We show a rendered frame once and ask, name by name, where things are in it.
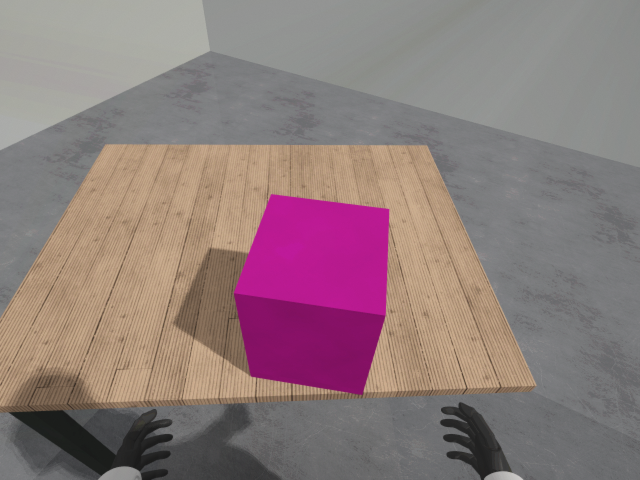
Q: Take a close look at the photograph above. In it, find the left robot hand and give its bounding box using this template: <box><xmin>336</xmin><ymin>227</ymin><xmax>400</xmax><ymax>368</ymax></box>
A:
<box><xmin>110</xmin><ymin>409</ymin><xmax>173</xmax><ymax>480</ymax></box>

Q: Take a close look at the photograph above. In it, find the table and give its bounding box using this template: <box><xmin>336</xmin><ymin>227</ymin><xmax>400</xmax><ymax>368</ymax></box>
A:
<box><xmin>0</xmin><ymin>144</ymin><xmax>537</xmax><ymax>476</ymax></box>

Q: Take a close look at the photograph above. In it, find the carton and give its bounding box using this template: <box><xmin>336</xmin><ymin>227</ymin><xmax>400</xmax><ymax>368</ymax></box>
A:
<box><xmin>234</xmin><ymin>194</ymin><xmax>389</xmax><ymax>395</ymax></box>

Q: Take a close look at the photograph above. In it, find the right robot hand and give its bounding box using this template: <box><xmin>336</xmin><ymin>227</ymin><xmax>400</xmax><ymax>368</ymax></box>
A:
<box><xmin>440</xmin><ymin>402</ymin><xmax>512</xmax><ymax>480</ymax></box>

